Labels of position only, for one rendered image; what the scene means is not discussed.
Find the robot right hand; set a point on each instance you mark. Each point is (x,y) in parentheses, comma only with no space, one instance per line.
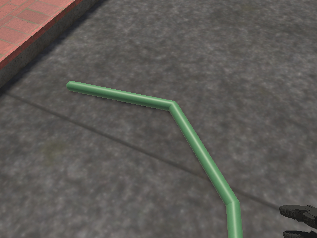
(306,214)

